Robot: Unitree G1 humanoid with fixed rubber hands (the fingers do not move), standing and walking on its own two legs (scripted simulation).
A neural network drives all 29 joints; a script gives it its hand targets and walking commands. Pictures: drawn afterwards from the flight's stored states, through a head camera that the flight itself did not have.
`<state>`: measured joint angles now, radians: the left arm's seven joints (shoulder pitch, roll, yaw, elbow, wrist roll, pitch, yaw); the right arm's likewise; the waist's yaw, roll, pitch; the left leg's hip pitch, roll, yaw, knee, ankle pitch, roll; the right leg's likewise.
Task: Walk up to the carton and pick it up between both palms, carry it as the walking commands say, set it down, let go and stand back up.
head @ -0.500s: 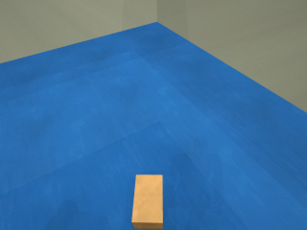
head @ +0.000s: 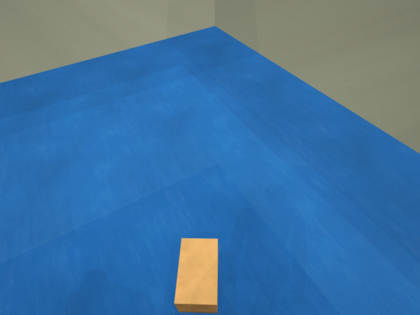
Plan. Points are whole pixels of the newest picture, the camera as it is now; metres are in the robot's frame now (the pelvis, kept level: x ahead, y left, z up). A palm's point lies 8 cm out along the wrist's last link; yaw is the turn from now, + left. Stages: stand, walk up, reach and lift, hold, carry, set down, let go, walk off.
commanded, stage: walk up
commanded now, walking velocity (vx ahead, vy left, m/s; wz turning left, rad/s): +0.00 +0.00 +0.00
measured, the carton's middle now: (198, 274) +0.43 +0.09 -0.70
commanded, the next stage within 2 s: stand in 0.22 s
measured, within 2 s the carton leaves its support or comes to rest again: neither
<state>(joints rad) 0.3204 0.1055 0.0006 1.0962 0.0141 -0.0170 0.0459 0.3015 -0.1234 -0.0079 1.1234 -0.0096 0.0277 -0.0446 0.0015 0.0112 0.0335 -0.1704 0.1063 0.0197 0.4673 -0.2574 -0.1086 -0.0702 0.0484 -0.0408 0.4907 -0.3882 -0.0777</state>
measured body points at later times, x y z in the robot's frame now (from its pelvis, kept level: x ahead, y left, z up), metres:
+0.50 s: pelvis +0.01 +0.00 -0.01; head +0.03 +0.00 +0.44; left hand +0.00 +0.22 -0.16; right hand +0.01 -0.21 -0.17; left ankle -0.01 +0.19 -0.73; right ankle -0.07 -0.07 -0.73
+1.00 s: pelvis +0.01 +0.02 +0.00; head +0.02 +0.02 +0.45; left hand +0.01 +0.25 -0.16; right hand +0.02 -0.20 -0.17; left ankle -0.01 +0.19 -0.73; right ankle -0.07 -0.07 -0.73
